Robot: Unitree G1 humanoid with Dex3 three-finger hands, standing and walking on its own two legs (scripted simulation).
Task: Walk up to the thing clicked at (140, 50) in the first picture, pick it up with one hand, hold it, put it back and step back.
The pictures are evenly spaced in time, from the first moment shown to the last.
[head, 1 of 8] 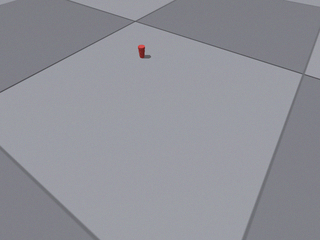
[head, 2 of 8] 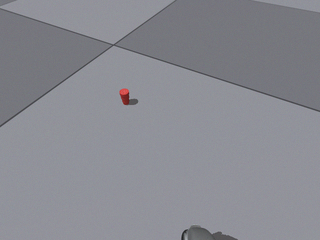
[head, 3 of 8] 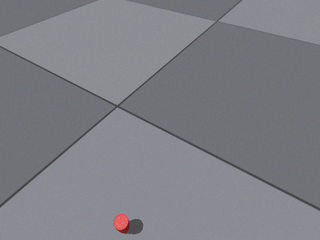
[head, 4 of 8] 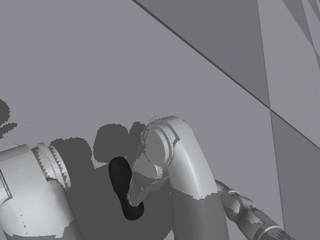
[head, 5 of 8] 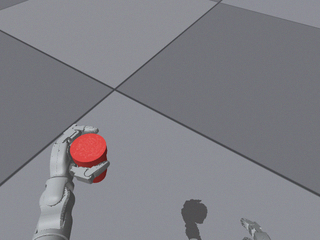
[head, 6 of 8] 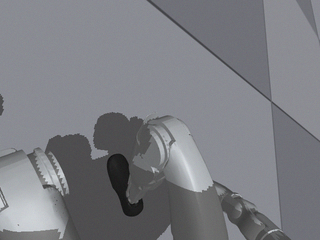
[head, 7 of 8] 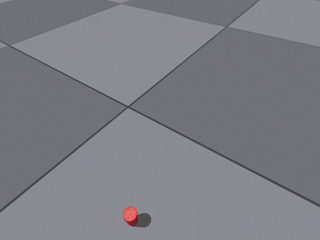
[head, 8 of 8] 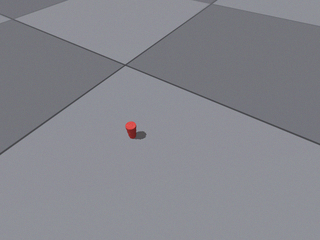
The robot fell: no
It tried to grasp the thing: yes
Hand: left
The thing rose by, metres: 0.69
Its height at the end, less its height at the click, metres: +0.00
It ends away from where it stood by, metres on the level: 0.01
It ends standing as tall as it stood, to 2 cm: yes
